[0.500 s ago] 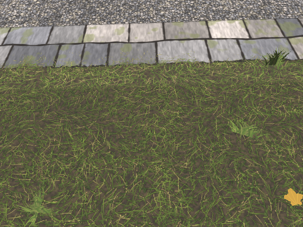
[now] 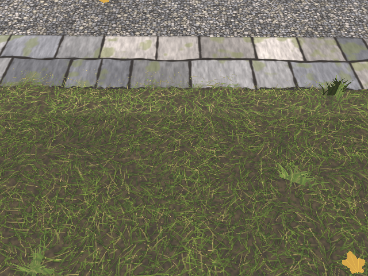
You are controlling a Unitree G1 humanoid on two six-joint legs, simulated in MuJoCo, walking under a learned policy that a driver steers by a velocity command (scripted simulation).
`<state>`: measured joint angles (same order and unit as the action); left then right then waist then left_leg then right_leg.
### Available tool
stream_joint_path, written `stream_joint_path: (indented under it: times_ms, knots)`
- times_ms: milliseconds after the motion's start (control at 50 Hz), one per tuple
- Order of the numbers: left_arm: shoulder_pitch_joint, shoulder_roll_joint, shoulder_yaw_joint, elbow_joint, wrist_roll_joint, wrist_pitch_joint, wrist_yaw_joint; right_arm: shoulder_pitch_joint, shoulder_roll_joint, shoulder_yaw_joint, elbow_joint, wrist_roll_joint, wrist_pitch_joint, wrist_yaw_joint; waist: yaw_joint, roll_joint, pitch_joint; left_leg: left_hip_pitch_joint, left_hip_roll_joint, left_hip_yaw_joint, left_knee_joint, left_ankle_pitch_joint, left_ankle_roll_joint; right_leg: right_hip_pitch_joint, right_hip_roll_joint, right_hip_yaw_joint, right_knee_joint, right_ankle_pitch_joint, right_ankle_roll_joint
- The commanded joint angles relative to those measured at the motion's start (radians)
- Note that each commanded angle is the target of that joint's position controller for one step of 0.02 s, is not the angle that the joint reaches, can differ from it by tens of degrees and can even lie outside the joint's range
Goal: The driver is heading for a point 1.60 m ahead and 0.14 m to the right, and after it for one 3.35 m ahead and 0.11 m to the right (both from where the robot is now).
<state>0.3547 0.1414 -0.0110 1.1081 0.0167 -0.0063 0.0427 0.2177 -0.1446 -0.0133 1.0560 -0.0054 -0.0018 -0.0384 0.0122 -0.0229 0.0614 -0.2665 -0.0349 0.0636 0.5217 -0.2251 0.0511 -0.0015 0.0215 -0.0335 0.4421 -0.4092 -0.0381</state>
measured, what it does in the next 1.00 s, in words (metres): walks ahead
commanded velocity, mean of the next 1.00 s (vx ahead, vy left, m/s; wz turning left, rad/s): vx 0.24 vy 0.00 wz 0.00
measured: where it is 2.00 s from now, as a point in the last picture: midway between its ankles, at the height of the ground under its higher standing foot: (185, 199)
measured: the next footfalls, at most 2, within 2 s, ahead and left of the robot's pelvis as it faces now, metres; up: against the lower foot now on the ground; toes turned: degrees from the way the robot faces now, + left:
right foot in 1.12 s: +0.48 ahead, -0.04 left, +0.00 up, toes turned -4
left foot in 1.70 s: +0.79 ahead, +0.14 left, +0.00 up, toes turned +5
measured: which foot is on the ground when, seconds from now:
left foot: down 0.00-1.00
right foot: down 0.00-0.60, up 0.62-1.00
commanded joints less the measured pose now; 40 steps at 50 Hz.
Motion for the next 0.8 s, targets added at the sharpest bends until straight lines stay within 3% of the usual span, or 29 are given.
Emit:
stream_joint_path:
  times_ms: [20,300,340,380,400,420,460,520,540,560,580,600,620,640,660,680,700,740,800]
  knots:
    - [0.109,0.064,0.005,0.02,-0.002,-0.007,0.006,0.076,-0.08,-0.013,0.011,0.005,-0.008,-0.004,-0.014,0.025,-0.016,0.166,0.125,-0.143,-0.06,0.374,0.047,-0.13,-0.104,0.075,-0.091,0.334,-0.014]
    - [0.124,0.036,-0.009,0.063,-0.001,-0.003,0.011,0.122,-0.048,0.004,0.09,0.001,0.0,-0.004,-0.016,0.008,0.049,0.112,0.114,-0.146,-0.118,0.202,0.023,-0.159,-0.114,0.08,-0.131,0.225,-0.023]
    - [0.154,0.049,-0.001,0.071,0.002,-0.003,0.008,0.131,-0.054,0.0,0.096,0.0,0.004,0.0,-0.008,-0.003,0.049,0.084,0.074,-0.123,-0.093,-0.031,0.031,-0.166,-0.102,0.09,-0.149,-0.009,-0.047]
    - [0.177,0.085,0.014,0.063,0.002,-0.001,0.005,0.105,-0.058,-0.009,0.077,-0.008,0.006,0.011,0.014,-0.078,0.12,-0.059,0.013,-0.06,0.021,-0.247,0.037,-0.187,-0.156,0.195,-0.209,-0.28,-0.111]
    - [0.204,0.104,0.021,0.064,-0.004,-0.004,0.005,0.061,-0.044,-0.007,0.052,-0.012,0.001,0.019,0.033,-0.112,0.179,-0.162,-0.01,-0.011,0.105,-0.246,0.032,-0.18,-0.223,0.275,-0.273,-0.376,-0.15]
    - [0.207,0.12,0.029,0.063,-0.005,-0.009,0.005,0.024,-0.027,-0.003,0.025,-0.023,-0.008,0.026,0.039,-0.131,0.237,-0.242,0.007,0.025,0.172,-0.208,0.027,-0.172,-0.291,0.335,-0.313,-0.388,-0.183]
    - [0.223,0.12,0.037,0.063,0.007,-0.025,0.002,-0.018,-0.041,-0.009,-0.017,-0.026,-0.029,0.037,0.043,-0.11,0.266,-0.349,0.058,0.014,0.259,-0.194,0.032,-0.113,-0.345,0.372,-0.319,-0.255,-0.22]
    - [0.235,0.133,0.046,0.062,0.016,-0.05,-0.005,-0.039,-0.065,-0.025,-0.064,-0.014,-0.058,0.05,0.032,-0.077,0.235,-0.387,0.074,0.013,0.233,-0.217,0.035,0.0,-0.335,0.307,-0.255,0.051,-0.214]
    - [0.221,0.139,0.049,0.057,0.014,-0.055,-0.007,-0.023,-0.062,-0.028,-0.069,-0.007,-0.064,0.054,0.014,-0.072,0.215,-0.318,0.061,0.029,0.189,-0.19,0.038,-0.02,-0.318,0.268,-0.224,0.124,-0.198]
    - [0.182,0.143,0.05,0.046,0.008,-0.057,-0.01,0.045,-0.05,-0.031,-0.055,-0.001,-0.068,0.057,-0.031,-0.062,0.185,-0.164,0.031,0.058,0.115,-0.127,0.044,-0.096,-0.284,0.208,-0.171,0.198,-0.172]
    - [0.135,0.142,0.047,0.032,0.003,-0.062,-0.016,0.184,-0.045,-0.041,-0.006,0.007,-0.071,0.056,-0.101,-0.034,0.128,0.086,-0.026,0.084,0.04,-0.085,0.056,-0.217,-0.224,0.131,-0.058,0.351,-0.138]
    - [0.118,0.129,0.041,0.021,0.003,-0.072,-0.025,0.356,-0.088,-0.065,0.05,0.003,-0.074,0.049,-0.173,0.051,0.041,0.336,0.004,-0.003,-0.006,-0.084,0.078,-0.342,-0.153,0.043,0.17,0.47,-0.1]
    - [0.114,0.065,0.023,-0.031,-0.008,-0.077,-0.037,0.503,-0.205,-0.093,0.061,-0.01,-0.076,0.037,-0.21,0.299,-0.056,0.49,0.287,-0.475,-0.233,-0.357,0.169,-0.557,-0.004,-0.085,0.556,0.217,-0.031]
    - [0.076,0.093,0.035,-0.05,0.013,-0.077,-0.043,0.515,-0.188,-0.083,0.082,-0.009,-0.061,0.04,-0.183,0.274,-0.061,0.429,0.4,-0.737,-0.377,-0.385,0.221,-0.636,0.028,0.014,0.77,-0.108,-0.046]
    - [0.025,0.086,0.038,-0.075,0.017,-0.072,-0.049,0.377,-0.173,-0.072,0.049,-0.012,-0.055,0.038,-0.106,0.151,0.029,0.317,0.398,-0.653,-0.364,-0.446,0.206,-0.678,-0.043,0.063,0.855,-0.032,-0.066]
    - [-0.003,0.075,0.036,-0.085,0.013,-0.077,-0.056,0.272,-0.15,-0.063,0.014,-0.01,-0.058,0.04,-0.072,0.064,0.079,0.214,0.371,-0.545,-0.377,-0.356,0.188,-0.664,-0.08,0.068,0.832,0.074,-0.074]
    - [0.003,0.062,0.039,-0.085,0.008,-0.079,-0.059,0.215,-0.136,-0.054,-0.002,-0.008,-0.065,0.041,-0.033,0.03,0.086,0.153,0.327,-0.446,-0.392,-0.249,0.162,-0.619,-0.104,0.065,0.783,0.133,-0.073]
    - [0.056,0.048,0.042,-0.072,0.017,-0.06,-0.064,0.201,-0.091,-0.033,0.001,-0.007,-0.082,0.037,0.01,0.047,0.064,0.112,0.263,-0.3,-0.399,-0.064,0.132,-0.547,-0.113,0.043,0.72,0.171,-0.051]
    - [-0.006,0.066,0.054,-0.1,0.012,-0.036,-0.07,0.277,-0.098,-0.023,0.031,-0.008,-0.098,0.029,0.013,0.067,0.072,0.155,0.235,-0.2,-0.406,0.112,0.133,-0.617,-0.108,0.005,0.658,0.228,-0.031]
